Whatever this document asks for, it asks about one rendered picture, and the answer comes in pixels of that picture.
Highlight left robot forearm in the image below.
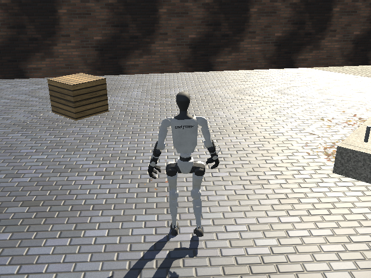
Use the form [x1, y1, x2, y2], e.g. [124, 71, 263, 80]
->
[150, 141, 162, 167]

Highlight robot left hand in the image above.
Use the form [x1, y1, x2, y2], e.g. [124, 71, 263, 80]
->
[148, 164, 161, 179]

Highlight robot right upper arm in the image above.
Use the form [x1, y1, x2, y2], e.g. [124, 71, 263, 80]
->
[196, 116, 213, 148]

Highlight robot right foot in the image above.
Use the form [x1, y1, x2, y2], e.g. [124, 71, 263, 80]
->
[194, 227, 203, 237]

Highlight left robot thigh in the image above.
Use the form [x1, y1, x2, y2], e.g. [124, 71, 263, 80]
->
[166, 162, 179, 200]

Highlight robot left upper arm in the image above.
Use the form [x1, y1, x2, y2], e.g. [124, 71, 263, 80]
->
[156, 117, 172, 150]

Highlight right robot forearm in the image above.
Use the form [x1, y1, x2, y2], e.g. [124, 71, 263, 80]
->
[207, 139, 218, 160]

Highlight robot right hand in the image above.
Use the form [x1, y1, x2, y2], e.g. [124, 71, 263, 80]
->
[206, 158, 220, 169]

